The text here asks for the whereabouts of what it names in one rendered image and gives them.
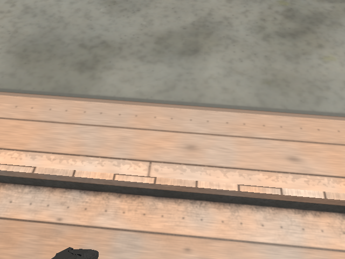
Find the left robot hand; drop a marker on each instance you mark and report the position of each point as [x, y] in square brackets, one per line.
[71, 253]

